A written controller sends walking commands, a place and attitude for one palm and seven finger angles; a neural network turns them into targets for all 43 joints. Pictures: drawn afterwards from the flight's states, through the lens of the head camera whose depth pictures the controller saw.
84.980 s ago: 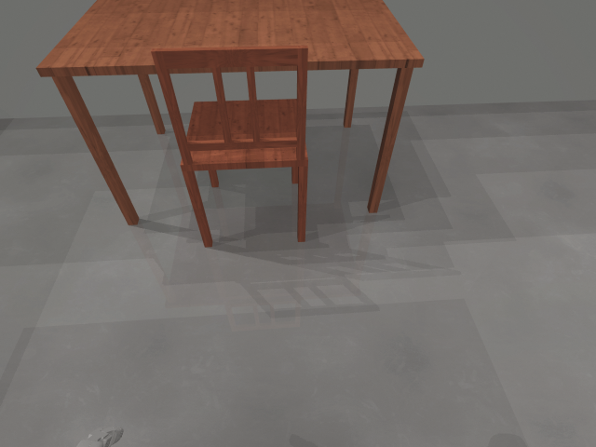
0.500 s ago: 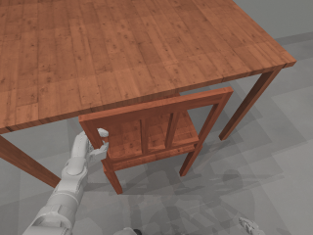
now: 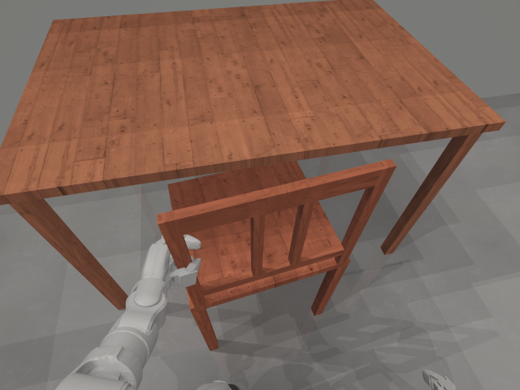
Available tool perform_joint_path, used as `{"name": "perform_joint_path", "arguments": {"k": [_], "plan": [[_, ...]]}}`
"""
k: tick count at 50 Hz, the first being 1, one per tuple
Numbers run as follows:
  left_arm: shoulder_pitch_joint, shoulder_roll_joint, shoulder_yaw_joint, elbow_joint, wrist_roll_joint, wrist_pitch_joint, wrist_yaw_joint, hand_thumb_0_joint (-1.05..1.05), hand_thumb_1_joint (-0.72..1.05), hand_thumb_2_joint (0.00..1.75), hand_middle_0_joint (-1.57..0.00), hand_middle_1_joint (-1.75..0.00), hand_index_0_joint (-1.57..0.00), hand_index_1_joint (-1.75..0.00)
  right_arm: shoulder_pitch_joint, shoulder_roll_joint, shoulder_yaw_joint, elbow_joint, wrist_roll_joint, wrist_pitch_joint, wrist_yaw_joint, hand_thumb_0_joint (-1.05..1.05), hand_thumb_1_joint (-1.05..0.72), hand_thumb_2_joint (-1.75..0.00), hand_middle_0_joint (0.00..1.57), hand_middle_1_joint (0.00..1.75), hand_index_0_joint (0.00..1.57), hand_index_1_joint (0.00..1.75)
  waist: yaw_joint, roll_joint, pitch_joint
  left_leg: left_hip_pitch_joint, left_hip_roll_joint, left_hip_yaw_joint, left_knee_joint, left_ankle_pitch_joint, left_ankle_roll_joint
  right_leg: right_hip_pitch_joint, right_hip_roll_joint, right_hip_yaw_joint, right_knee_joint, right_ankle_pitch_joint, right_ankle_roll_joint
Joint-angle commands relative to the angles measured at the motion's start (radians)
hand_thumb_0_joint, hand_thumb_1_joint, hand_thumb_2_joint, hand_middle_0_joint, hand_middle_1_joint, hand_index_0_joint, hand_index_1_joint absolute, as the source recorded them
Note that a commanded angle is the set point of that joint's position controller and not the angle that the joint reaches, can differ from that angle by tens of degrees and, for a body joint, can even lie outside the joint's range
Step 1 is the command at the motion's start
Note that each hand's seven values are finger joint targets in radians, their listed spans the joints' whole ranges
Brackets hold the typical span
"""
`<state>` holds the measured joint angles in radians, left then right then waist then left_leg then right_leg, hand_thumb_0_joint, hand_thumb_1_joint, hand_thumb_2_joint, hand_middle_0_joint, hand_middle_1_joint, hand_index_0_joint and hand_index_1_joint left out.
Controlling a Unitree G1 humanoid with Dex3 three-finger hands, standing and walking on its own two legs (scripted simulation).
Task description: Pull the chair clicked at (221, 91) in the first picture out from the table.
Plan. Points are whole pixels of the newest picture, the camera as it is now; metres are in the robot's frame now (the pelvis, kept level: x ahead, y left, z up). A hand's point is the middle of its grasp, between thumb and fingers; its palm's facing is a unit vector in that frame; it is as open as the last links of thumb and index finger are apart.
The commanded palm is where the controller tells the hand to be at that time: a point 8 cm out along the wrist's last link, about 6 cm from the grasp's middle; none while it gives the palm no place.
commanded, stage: step backward, pulling the chair out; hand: left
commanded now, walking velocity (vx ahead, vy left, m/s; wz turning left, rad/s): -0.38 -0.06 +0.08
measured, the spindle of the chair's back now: (257, 246) +0.40 +0.01 -0.10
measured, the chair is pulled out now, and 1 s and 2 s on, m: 0.05 0.08 0.18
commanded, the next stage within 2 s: none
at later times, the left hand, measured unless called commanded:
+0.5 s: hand (189, 274) +0.32 +0.14 -0.06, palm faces -0.03 -0.98 -0.21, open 5.8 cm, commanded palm +0.32 +0.19 -0.06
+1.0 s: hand (188, 296) +0.28 +0.13 -0.06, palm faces -0.04 -0.98 -0.18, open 5.8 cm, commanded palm +0.27 +0.18 -0.06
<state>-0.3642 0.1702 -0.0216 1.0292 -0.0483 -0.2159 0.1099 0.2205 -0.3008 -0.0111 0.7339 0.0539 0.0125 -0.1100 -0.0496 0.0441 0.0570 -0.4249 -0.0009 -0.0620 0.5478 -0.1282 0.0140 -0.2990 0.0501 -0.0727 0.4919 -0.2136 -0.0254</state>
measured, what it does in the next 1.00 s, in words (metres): steps on the spot: left foot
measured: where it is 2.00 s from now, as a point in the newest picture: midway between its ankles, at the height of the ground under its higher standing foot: outside the picture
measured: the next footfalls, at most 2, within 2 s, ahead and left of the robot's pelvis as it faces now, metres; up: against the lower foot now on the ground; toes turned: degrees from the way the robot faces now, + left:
left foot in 0.92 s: -0.03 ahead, +0.12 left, +0.00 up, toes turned +1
right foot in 1.54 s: -0.04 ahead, -0.13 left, +0.00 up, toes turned +3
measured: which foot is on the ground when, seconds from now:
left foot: down 0.00-0.74, up 0.76-0.90, down 0.92-1.00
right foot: down 0.00-1.00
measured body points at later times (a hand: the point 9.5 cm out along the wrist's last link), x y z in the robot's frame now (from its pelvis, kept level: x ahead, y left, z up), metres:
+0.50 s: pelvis -0.01 +0.00 +0.00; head +0.03 +0.01 +0.45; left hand +0.31 +0.19 -0.05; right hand +0.08 -0.26 -0.12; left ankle +0.05 +0.10 -0.73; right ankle +0.03 -0.10 -0.73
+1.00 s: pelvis -0.06 +0.01 +0.00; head +0.00 +0.02 +0.44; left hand +0.28 +0.18 -0.05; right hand +0.05 -0.25 -0.12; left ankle -0.05 +0.12 -0.73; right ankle +0.02 -0.11 -0.73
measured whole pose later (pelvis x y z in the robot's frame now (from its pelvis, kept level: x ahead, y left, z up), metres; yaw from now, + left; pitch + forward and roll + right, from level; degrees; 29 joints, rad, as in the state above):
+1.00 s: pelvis -0.06 +0.01 +0.00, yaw +3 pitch +2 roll -1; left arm -0.41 0.17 -0.08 0.92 -0.02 -0.16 0.10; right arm 0.23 -0.24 0.02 0.72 0.02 0.02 -0.11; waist -0.05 -0.03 0.09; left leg -0.36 -0.04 -0.08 0.60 -0.28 0.01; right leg -0.42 -0.01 -0.05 0.53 -0.15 -0.01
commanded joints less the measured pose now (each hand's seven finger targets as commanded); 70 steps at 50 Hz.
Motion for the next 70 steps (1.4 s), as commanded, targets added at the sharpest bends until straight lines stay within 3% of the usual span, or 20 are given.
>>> {"name": "perform_joint_path", "arguments": {"k": [1, 6, 11, 18, 23, 27, 33, 39, 42, 44, 46, 47, 52, 54, 57, 60, 63, 66, 68, 70], "plan": [[-0.344, 0.217, 0.029, -0.212, 0.004, -0.065, 0.007, 0.0, 0.9, 0.9, -0.5, -1.45, -0.5, -1.45, -0.022, -0.109, -0.019, -0.124, -0.006, -0.045, -0.013, 0.0, -0.9, -0.9, 0.2, 0.3, 0.2, 0.3, 0.015, 0.05, -0.25, 0.16, 0.121, -0.17, -0.153, -0.072, 0.061, -0.005, -0.088, 0.116, -0.077, -0.126, 0.016], [-0.314, 0.214, 0.044, -0.213, 0.01, -0.057, 0.002, 0.0, 0.9, 0.9, -0.5, -1.45, -0.5, -1.45, -0.016, -0.103, -0.022, -0.12, -0.026, -0.057, -0.011, 0.0, -0.9, -0.9, 0.2, 0.3, 0.2, 0.3, 0.024, 0.114, -0.316, 0.169, 0.185, -0.255, -0.191, -0.032, 0.083, 0.031, -0.051, 0.119, 0.024, -0.116, -0.005], [-0.296, 0.222, 0.058, -0.209, 0.017, -0.059, -0.005, 0.0, 0.9, 0.9, -0.5, -1.45, -0.5, -1.45, -0.002, -0.096, -0.027, -0.115, -0.03, -0.068, -0.007, 0.0, -0.9, -0.9, 0.2, 0.3, 0.2, 0.3, 0.022, 0.051, -0.336, 0.133, 0.159, -0.195, -0.112, -0.016, 0.061, 0.087, -0.079, 0.145, -0.045, -0.038, -0.018], [-0.324, 0.229, 0.052, -0.182, 0.023, -0.067, 0.012, 0.0, 0.9, 0.9, -0.5, -1.45, -0.5, -1.45, -0.017, -0.069, -0.021, -0.092, -0.022, -0.077, -0.012, 0.0, -0.9, -0.9, 0.2, 0.3, 0.2, 0.3, 0.011, -0.117, -0.291, 0.185, 0.018, -0.021, 0.21, -0.174, -0.027, -0.063, -0.32, 0.241, -0.215, -0.031, -0.094], [-0.336, 0.196, 0.034, -0.19, 0.021, -0.062, 0.007, 0.0, 0.9, 0.9, -0.5, -1.45, -0.5, -1.45, 0.006, -0.106, -0.02, -0.074, -0.03, -0.078, -0.018, 0.0, -0.9, -0.9, 0.2, 0.3, 0.2, 0.3, 0.014, -0.017, -0.278, 0.146, 0.146, -0.182, -0.079, 0.271, 0.037, 0.071, -0.11, 0.103, -0.011, 0.189, 0.012], [-0.369, 0.167, 0.018, -0.236, 0.026, -0.06, -0.006, 0.0, 0.9, 0.9, -0.5, -1.45, -0.5, -1.45, 0.005, -0.087, -0.018, -0.075, -0.044, -0.063, -0.006, 0.0, -0.9, -0.9, 0.2, 0.3, 0.2, 0.3, 0.018, 0.122, -0.374, 0.236, 0.216, -0.249, -0.076, 0.488, 0.082, 0.057, -0.074, 0.113, 0.091, 0.069, 0.009], [-0.311, 0.179, 0.035, -0.262, 0.017, -0.051, -0.018, 0.0, 0.9, 0.9, -0.5, -1.45, -0.5, -1.45, -0.006, -0.085, -0.033, -0.117, -0.028, -0.051, 0.003, 0.0, -0.9, -0.9, 0.2, 0.3, 0.2, 0.3, 0.017, 0.028, -0.379, 0.068, 0.168, -0.171, -0.042, 0.181, 0.049, 0.183, -0.113, 0.149, 0.015, 0.122, -0.017], [-0.29, 0.208, 0.045, -0.236, 0.014, -0.036, 0.003, 0.0, 0.9, 0.9, -0.5, -1.45, -0.5, -1.45, -0.045, -0.07, -0.028, -0.128, -0.012, -0.046, -0.006, 0.0, -0.9, -0.9, 0.2, 0.3, 0.2, 0.3, 0.025, -0.148, -0.315, 0.095, -0.005, -0.032, 0.359, -0.308, -0.033, 0.004, -0.397, 0.303, -0.245, -0.019, -0.128], [-0.288, 0.207, 0.051, -0.244, 0.014, -0.018, 0.007, 0.0, 0.9, 0.9, -0.5, -1.45, -0.5, -1.45, -0.028, -0.074, -0.009, -0.113, -0.022, -0.042, -0.008, 0.0, -0.9, -0.9, 0.2, 0.3, 0.2, 0.3, 0.01, -0.104, -0.282, 0.088, 0.023, -0.066, 0.215, -0.295, -0.021, 0.046, -0.354, 0.204, -0.172, 0.121, -0.099], [-0.283, 0.167, 0.026, -0.245, 0.01, -0.015, 0.007, 0.0, 0.9, 0.9, -0.5, -1.45, -0.5, -1.45, -0.005, -0.087, -0.004, -0.106, -0.024, -0.043, -0.013, 0.0, -0.9, -0.9, 0.2, 0.3, 0.2, 0.3, 0.002, -0.086, -0.272, 0.101, 0.068, -0.114, -0.051, -0.131, 0.008, 0.074, -0.246, 0.118, -0.104, 0.068, -0.031], [-0.303, 0.155, 0.016, -0.263, 0.008, -0.011, 0.004, 0.0, 0.9, 0.9, -0.5, -1.45, -0.5, -1.45, -0.019, -0.122, -0.012, -0.125, -0.03, -0.035, -0.017, 0.0, -0.9, -0.9, 0.2, 0.3, 0.2, 0.3, 0.02, 0.103, -0.255, 0.068, 0.205, -0.272, -0.165, 0.162, 0.071, 0.09, -0.098, 0.056, 0.071, 0.087, 0.028], [-0.31, 0.11, -0.008, -0.281, 0.0, -0.008, -0.006, 0.0, 0.9, 0.9, -0.5, -1.45, -0.5, -1.45, -0.005, -0.094, -0.013, -0.129, -0.029, -0.027, -0.011, 0.0, -0.9, -0.9, 0.2, 0.3, 0.2, 0.3, 0.032, 0.049, -0.309, 0.104, 0.238, -0.28, -0.133, 0.289, 0.09, 0.119, -0.08, 0.075, 0.097, 0.116, 0.034], [-0.357, 0.104, -0.009, -0.31, 0.025, -0.016, -0.015, 0.0, 0.9, 0.9, -0.5, -1.45, -0.5, -1.45, 0.017, -0.068, -0.017, -0.112, -0.053, -0.026, 0.007, 0.0, -0.9, -0.9, 0.2, 0.3, 0.2, 0.3, 0.017, 0.135, -0.368, 0.231, 0.246, -0.214, -0.045, 0.561, 0.068, 0.074, -0.08, 0.096, 0.107, 0.067, 0.009], [-0.357, 0.102, -0.006, -0.305, 0.031, -0.025, -0.019, 0.0, 0.9, 0.9, -0.5, -1.45, -0.5, -1.45, 0.022, -0.07, -0.026, -0.112, -0.049, -0.025, 0.013, 0.0, -0.9, -0.9, 0.2, 0.3, 0.2, 0.3, 0.01, 0.066, -0.388, 0.237, 0.223, -0.17, 0.015, 0.58, 0.044, 0.122, -0.095, 0.105, 0.043, 0.243, 0.002], [-0.342, 0.157, 0.033, -0.273, 0.022, -0.031, -0.016, 0.0, 0.9, 0.9, -0.5, -1.45, -0.5, -1.45, 0.027, -0.074, -0.037, -0.114, -0.027, -0.02, 0.003, 0.0, -0.9, -0.9, 0.2, 0.3, 0.2, 0.3, -0.002, -0.06, -0.432, 0.124, 0.14, -0.087, 0.069, 0.279, -0.02, 0.218, -0.197, 0.17, 0.018, 0.493, -0.04], [-0.336, 0.189, 0.048, -0.243, 0.016, -0.04, -0.007, 0.0, 0.9, 0.9, -0.5, -1.45, -0.5, -1.45, 0.005, -0.056, -0.033, -0.111, -0.019, -0.027, -0.006, 0.0, -0.9, -0.9, 0.2, 0.3, 0.2, 0.3, 0.006, -0.154, -0.406, 0.104, 0.028, -0.019, 0.19, -0.21, -0.041, 0.154, -0.326, 0.265, -0.14, 0.324, -0.078], [-0.326, 0.183, 0.041, -0.219, 0.015, -0.019, -0.002, 0.0, 0.9, 0.9, -0.5, -1.45, -0.5, -1.45, -0.008, -0.059, -0.024, -0.113, -0.017, -0.021, -0.007, 0.0, -0.9, -0.9, 0.2, 0.3, 0.2, 0.3, 0.022, -0.166, -0.357, 0.087, 0.01, -0.024, 0.272, -0.344, -0.03, 0.082, -0.369, 0.271, -0.214, 0.076, -0.087], [-0.291, 0.168, 0.036, -0.214, 0.014, -0.006, 0.002, 0.0, 0.9, 0.9, -0.5, -1.45, -0.5, -1.45, 0.001, -0.075, -0.011, -0.108, -0.024, -0.02, -0.008, 0.0, -0.9, -0.9, 0.2, 0.3, 0.2, 0.3, 0.006, -0.127, -0.308, 0.125, 0.035, -0.043, 0.069, -0.272, -0.014, 0.069, -0.303, 0.172, -0.176, 0.079, -0.047], [-0.298, 0.112, -0.005, -0.262, 0.01, -0.008, -0.007, 0.0, 0.9, 0.9, -0.5, -1.45, -0.5, -1.45, 0.002, -0.099, -0.011, -0.134, -0.029, -0.014, -0.013, 0.0, -0.9, -0.9, 0.2, 0.3, 0.2, 0.3, 0.007, 0.023, -0.294, 0.094, 0.144, -0.169, -0.153, -0.052, 0.039, 0.082, -0.139, 0.076, -0.038, 0.031, 0.033], [-0.342, 0.076, -0.038, -0.314, -0.004, -0.009, -0.016, 0.0, 0.9, 0.9, -0.5, -1.45, -0.5, -1.45, -0.026, -0.073, -0.01, -0.166, -0.021, -0.004, -0.006, 0.0, -0.9, -0.9, 0.2, 0.3, 0.2, 0.3, 0.027, 0.095, -0.324, 0.009, 0.234, -0.204, -0.192, 0.012, 0.074, 0.164, -0.087, 0.077, 0.126, -0.011, 0.036]]}}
